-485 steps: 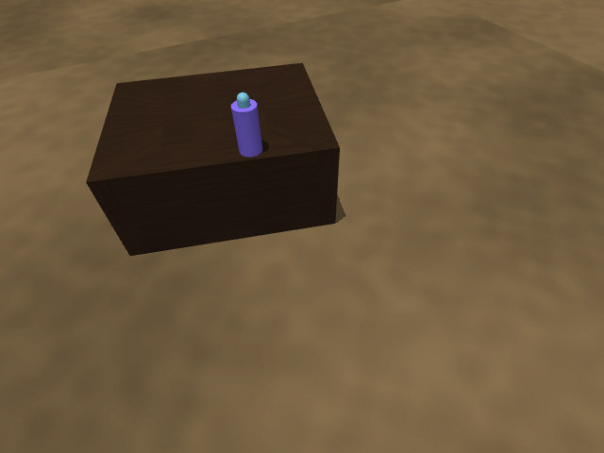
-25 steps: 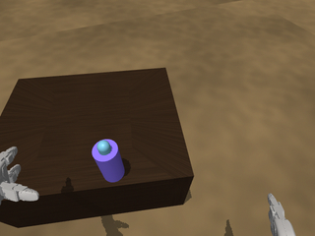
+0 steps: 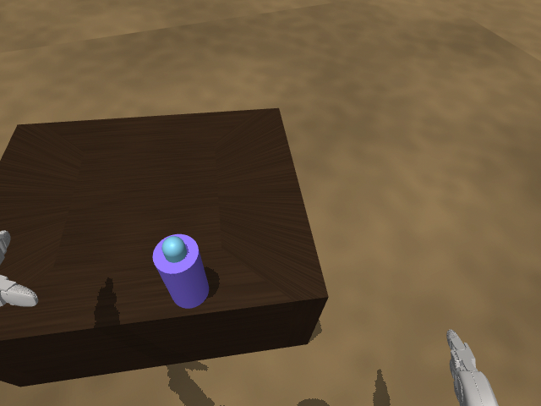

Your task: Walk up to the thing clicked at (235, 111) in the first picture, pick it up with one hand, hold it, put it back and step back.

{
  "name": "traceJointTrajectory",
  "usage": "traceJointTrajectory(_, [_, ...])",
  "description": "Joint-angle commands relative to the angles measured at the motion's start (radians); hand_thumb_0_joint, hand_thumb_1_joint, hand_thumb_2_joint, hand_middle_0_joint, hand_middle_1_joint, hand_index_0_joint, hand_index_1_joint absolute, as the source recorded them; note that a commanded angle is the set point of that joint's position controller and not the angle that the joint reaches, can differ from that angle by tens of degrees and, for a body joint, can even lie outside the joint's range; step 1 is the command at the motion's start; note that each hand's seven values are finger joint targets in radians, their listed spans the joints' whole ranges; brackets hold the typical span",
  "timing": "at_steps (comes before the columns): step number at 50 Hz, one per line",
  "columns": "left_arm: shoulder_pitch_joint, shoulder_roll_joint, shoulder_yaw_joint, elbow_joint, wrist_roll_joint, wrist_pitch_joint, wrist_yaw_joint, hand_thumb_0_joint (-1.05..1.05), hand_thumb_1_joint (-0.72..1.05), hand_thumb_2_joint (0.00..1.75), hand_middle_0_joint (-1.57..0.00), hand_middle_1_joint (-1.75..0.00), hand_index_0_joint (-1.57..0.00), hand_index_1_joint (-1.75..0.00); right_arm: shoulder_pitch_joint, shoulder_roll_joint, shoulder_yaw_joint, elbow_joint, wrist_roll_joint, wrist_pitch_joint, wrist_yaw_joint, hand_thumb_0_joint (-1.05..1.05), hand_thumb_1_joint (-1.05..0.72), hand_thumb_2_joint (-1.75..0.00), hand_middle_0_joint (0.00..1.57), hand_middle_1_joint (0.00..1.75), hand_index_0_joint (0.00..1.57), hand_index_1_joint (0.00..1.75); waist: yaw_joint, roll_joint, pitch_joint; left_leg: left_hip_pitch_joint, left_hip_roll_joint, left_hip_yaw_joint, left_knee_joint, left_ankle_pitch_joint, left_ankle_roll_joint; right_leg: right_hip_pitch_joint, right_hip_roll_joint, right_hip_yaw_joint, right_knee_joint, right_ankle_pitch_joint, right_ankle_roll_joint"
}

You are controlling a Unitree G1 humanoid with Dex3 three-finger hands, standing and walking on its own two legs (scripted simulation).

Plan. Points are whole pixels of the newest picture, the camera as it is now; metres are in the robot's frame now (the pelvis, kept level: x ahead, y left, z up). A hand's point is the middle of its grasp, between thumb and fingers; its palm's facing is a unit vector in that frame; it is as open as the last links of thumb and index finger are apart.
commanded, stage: go down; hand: left
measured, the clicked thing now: (182, 269) +0.43 +0.19 -0.19
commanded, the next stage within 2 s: approach in 0.26 s
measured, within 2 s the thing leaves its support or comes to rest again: neither
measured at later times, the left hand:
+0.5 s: hand (11, 236) +0.36 +0.38 +0.06, palm faces +0.24 -0.97 -0.08, open 17.7 cm
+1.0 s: hand (115, 274) +0.40 +0.31 -0.15, palm faces +0.21 -0.98 +0.04, open 17.7 cm
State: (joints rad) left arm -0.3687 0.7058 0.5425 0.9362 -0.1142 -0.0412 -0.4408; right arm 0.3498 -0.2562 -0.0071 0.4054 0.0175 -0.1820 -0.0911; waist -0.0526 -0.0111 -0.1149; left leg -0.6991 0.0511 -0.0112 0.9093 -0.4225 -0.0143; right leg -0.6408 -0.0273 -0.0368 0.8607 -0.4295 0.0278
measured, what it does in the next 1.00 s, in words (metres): lowers itself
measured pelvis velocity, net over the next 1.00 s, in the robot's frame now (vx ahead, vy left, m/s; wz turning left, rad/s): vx -0.04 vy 0.00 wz -0.05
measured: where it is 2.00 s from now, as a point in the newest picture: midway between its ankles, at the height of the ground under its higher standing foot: outside the picture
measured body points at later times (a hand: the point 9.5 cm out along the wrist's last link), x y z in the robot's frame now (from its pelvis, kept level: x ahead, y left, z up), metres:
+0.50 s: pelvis +0.00 +0.00 -0.01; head +0.07 +0.03 +0.44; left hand +0.34 +0.43 +0.07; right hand +0.15 -0.26 -0.05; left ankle +0.01 +0.12 -0.69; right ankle -0.01 -0.14 -0.69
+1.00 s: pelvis -0.04 +0.00 -0.11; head +0.13 +0.08 +0.30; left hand +0.38 +0.36 -0.15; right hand +0.12 -0.28 -0.07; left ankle +0.01 +0.12 -0.69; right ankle -0.01 -0.14 -0.69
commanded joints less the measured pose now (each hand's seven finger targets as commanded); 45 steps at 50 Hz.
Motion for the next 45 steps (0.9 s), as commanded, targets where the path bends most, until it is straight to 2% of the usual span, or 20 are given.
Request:
traceJointTrajectory(1, [-0.295, 0.392, 0.076, -0.171, -0.026, -0.075, -0.006, 0.0, -0.61, 0.06, -0.06, -0.04, -0.05, -0.05, -0.015, -0.161, -0.072, -0.162, 0.005, -0.048, -0.006, 0.0, 0.52, -0.06, 0.05, 0.05, 0.05, 0.05, 0.012, 0.175, -0.269, 0.266, -0.021, -0.018, -0.13, 0.314, 0.013, 0.022, 0.033, -0.016, -0.1, 0.225, -0.043])
traceJointTrajectory(4, [-0.314, 0.409, 0.09, -0.154, -0.032, -0.086, -0.01, 0.0, -0.6, 0.07, -0.05, -0.04, -0.05, -0.05, -0.006, -0.18, -0.092, -0.129, 0.004, -0.042, -0.008, 0.0, 0.53, -0.06, 0.05, 0.05, 0.05, 0.05, 0.007, 0.183, -0.272, 0.261, -0.019, -0.021, -0.132, 0.296, 0.012, 0.007, 0.035, -0.015, -0.099, 0.213, -0.044])
traceJointTrajectory(8, [-0.327, 0.44, 0.106, -0.15, -0.031, -0.099, -0.014, 0.0, -0.61, 0.06, -0.05, -0.04, -0.05, -0.05, -0.027, -0.155, -0.063, -0.16, 0.004, -0.039, -0.01, 0.0, 0.53, -0.06, 0.05, 0.05, 0.05, 0.05, 0.012, 0.15, -0.289, 0.229, -0.037, 0.005, -0.111, 0.29, 0.028, 0.052, 0.024, 0.003, -0.112, 0.248, -0.033])
traceJointTrajectory(9, [-0.315, 0.433, 0.104, -0.131, -0.031, -0.099, -0.018, 0.0, -0.61, 0.06, -0.05, -0.03, -0.05, -0.05, -0.023, -0.168, -0.077, -0.151, 0.003, -0.038, -0.011, 0.0, 0.52, -0.06, 0.05, 0.05, 0.05, 0.05, 0.005, 0.147, -0.291, 0.237, -0.035, 0.001, -0.112, 0.281, 0.027, 0.039, 0.027, 0.001, -0.11, 0.237, -0.033])
traceJointTrajectory(15, [-0.336, 0.433, 0.098, -0.105, -0.036, -0.107, -0.035, 0.0, -0.61, 0.07, -0.05, -0.04, -0.05, -0.05, -0.018, -0.168, -0.069, -0.146, 0.002, -0.037, -0.009, 0.0, 0.52, -0.06, 0.05, 0.05, 0.05, 0.05, -0.002, 0.177, -0.312, 0.258, -0.026, -0.008, -0.101, 0.348, 0.019, 0.026, 0.032, -0.007, -0.095, 0.268, -0.038])
traceJointTrajectory(18, [-0.364, 0.48, 0.124, -0.124, -0.033, -0.115, -0.037, 0.0, -0.6, 0.11, -0.06, -0.06, -0.04, -0.09, -0.027, -0.162, -0.06, -0.151, 0.0, -0.034, -0.012, 0.0, 0.53, -0.06, 0.05, 0.05, 0.05, 0.05, 0.006, 0.174, -0.32, 0.241, -0.033, 0.0, -0.091, 0.349, 0.026, 0.041, 0.027, 0.001, -0.096, 0.285, -0.034])
traceJointTrajectory(20, [-0.368, 0.462, 0.121, -0.103, -0.039, -0.121, -0.046, 0.0, -0.6, 0.0, -0.07, -0.01, -0.06, -0.02, -0.02, -0.163, -0.064, -0.148, -0.001, -0.033, -0.01, 0.0, 0.54, -0.05, 0.05, 0.05, 0.05, 0.05, -0.009, 0.167, -0.315, 0.241, -0.028, -0.003, -0.084, 0.357, 0.026, 0.027, 0.029, -0.002, -0.092, 0.289, -0.033])
traceJointTrajectory(22, [-0.37, 0.393, 0.09, -0.036, -0.054, -0.14, -0.06, 0.0, -0.61, 0.0, -0.07, -0.02, -0.06, -0.03, -0.031, -0.136, -0.034, -0.118, -0.003, -0.037, -0.004, 0.0, 0.54, -0.05, 0.05, 0.05, 0.05, 0.05, -0.023, 0.131, -0.247, 0.178, -0.029, -0.005, -0.074, 0.305, 0.033, -0.024, 0.03, -0.004, -0.084, 0.252, -0.031])
traceJointTrajectory(25, [-0.39, 0.392, 0.106, -0.012, -0.074, -0.202, -0.067, 0.0, -0.61, 0.0, -0.07, -0.02, -0.07, -0.03, -0.052, -0.176, -0.074, -0.153, -0.008, -0.047, 0.001, 0.0, 0.54, -0.05, 0.05, 0.05, 0.05, 0.05, -0.049, 0.113, -0.267, 0.144, -0.029, -0.008, -0.037, 0.254, 0.036, -0.069, 0.031, -0.004, -0.052, 0.222, -0.032])
traceJointTrajectory(29, [-0.4, 0.287, 0.101, 0.048, -0.128, -0.303, -0.088, 0.0, -0.61, 0.0, -0.06, -0.02, -0.06, -0.02, -0.034, -0.174, -0.074, -0.187, -0.015, -0.056, 0.024, 0.0, 0.55, -0.05, 0.05, 0.05, 0.05, 0.05, -0.085, 0.095, -0.316, 0.114, -0.017, -0.023, 0.046, 0.325, 0.032, -0.152, 0.039, -0.015, 0.019, 0.263, -0.034])
traceJointTrajectory(32, [-0.431, 0.296, 0.133, 0.003, -0.149, -0.382, -0.082, 0.0, -0.61, 0.0, -0.07, -0.03, -0.07, -0.04, -0.001, -0.215, -0.12, -0.226, -0.023, -0.059, 0.037, 0.0, 0.54, -0.05, 0.05, 0.05, 0.05, 0.05, -0.094, 0.126, -0.39, 0.111, -0.013, -0.03, 0.103, 0.371, 0.023, -0.19, 0.041, -0.017, 0.073, 0.289, -0.039])
traceJointTrajectory(34, [-0.37, 0.271, 0.14, 0.086, -0.146, -0.417, -0.067, 0.0, -0.61, 0.0, -0.07, -0.03, -0.07, -0.04, 0.001, -0.23, -0.143, -0.258, -0.032, -0.055, 0.046, 0.0, 0.54, -0.05, 0.05, 0.05, 0.05, 0.05, -0.111, 0.084, -0.34, 0.038, -0.014, -0.033, 0.136, 0.321, 0.025, -0.247, 0.042, -0.015, 0.095, 0.255, -0.04])
traceJointTrajectory(35, [-0.393, 0.269, 0.151, 0.043, -0.151, -0.445, -0.058, 0.0, -0.61, 0.0, -0.07, -0.04, -0.07, -0.05, 0.004, -0.225, -0.143, -0.28, -0.035, -0.055, 0.051, 0.0, 0.54, -0.05, 0.05, 0.05, 0.05, 0.05, -0.1, 0.094, -0.364, 0.021, -0.017, -0.031, 0.153, 0.318, 0.024, -0.25, 0.04, -0.012, 0.111, 0.252, -0.043])
traceJointTrajectory(36, [-0.369, 0.282, 0.166, 0.096, -0.144, -0.463, -0.048, 0.0, -0.61, 0.0, -0.07, -0.04, -0.07, -0.05, 0.01, -0.227, -0.148, -0.271, -0.039, -0.052, 0.055, 0.0, 0.53, -0.05, 0.05, 0.05, 0.05, 0.05, -0.105, 0.109, -0.346, -0.004, -0.016, -0.037, 0.169, 0.316, 0.021, -0.279, 0.043, -0.014, 0.131, 0.24, -0.044])
traceJointTrajectory(37, [-0.416, 0.338, 0.198, 0.008, -0.142, -0.497, -0.034, 0.0, -0.61, 0.0, -0.08, -0.03, -0.07, -0.04, 0.001, -0.229, -0.15, -0.315, -0.043, -0.053, 0.062, 0.0, 0.53, -0.05, 0.05, 0.05, 0.05, 0.05, -0.088, 0.15, -0.413, -0.017, -0.022, -0.031, 0.194, 0.318, 0.023, -0.263, 0.038, -0.006, 0.151, 0.248, -0.046])
traceJointTrajectory(38, [-0.384, 0.343, 0.215, 0.06, -0.13, -0.516, -0.025, 0.0, -0.61, 0.0, -0.09, -0.03, -0.08, -0.04, 0.017, -0.239, -0.158, -0.349, -0.047, -0.053, 0.067, 0.0, 0.51, -0.05, 0.05, 0.05, 0.05, 0.05, -0.102, 0.134, -0.417, -0.026, -0.018, -0.04, 0.214, 0.331, 0.021, -0.29, 0.042, -0.014, 0.174, 0.246, -0.047])
traceJointTrajectory(40, [-0.412, 0.354, 0.229, 0.024, -0.115, -0.568, -0.008, 0.0, -0.61, 0.0, -0.09, -0.04, -0.08, -0.05, 0.015, -0.232, -0.158, -0.375, -0.059, -0.052, 0.078, 0.0, 0.51, -0.06, 0.05, 0.05, 0.05, 0.05, -0.102, 0.195, -0.434, -0.058, -0.018, -0.046, 0.246, 0.3, 0.013, -0.349, 0.043, -0.014, 0.223, 0.204, -0.052])
traceJointTrajectory(41, [-0.433, 0.364, 0.229, 0.013, -0.107, -0.592, -0.002, 0.0, -0.61, 0.0, -0.09, -0.04, -0.08, -0.06, 0.015, -0.214, -0.142, -0.377, -0.066, -0.052, 0.081, 0.0, 0.5, -0.06, 0.05, 0.05, 0.05, 0.05, -0.103, 0.241, -0.449, -0.075, -0.018, -0.047, 0.269, 0.295, 0.01, -0.375, 0.042, -0.011, 0.248, 0.195, -0.053])
traceJointTrajectory(43, [-0.45, 0.354, 0.232, 0.03, -0.094, -0.623, 0.008, 0.0, -0.61, 0.0, -0.09, -0.04, -0.08, -0.05, -0.008, -0.233, -0.162, -0.444, -0.076, -0.057, 0.082, 0.0, 0.5, -0.06, 0.05, 0.05, 0.05, 0.05, -0.124, 0.25, -0.482, -0.108, -0.014, -0.056, 0.298, 0.239, 0.007, -0.421, 0.048, -0.015, 0.289, 0.153, -0.056])
traceJointTrajectory(45, [-0.493, 0.34, 0.201, 0.014, -0.077, -0.645, 0.017, 0.0, -0.61, 0.0, -0.09, -0.05, -0.07, -0.06, 0.012, -0.225, -0.149, -0.461, -0.085, -0.056, 0.089, 0.0, 0.49, -0.06, 0.05, 0.05, 0.05, 0.05, -0.135, 0.327, -0.522, -0.124, -0.013, -0.062, 0.328, 0.218, -0.001, -0.481, 0.047, -0.016, 0.338, 0.128, -0.063])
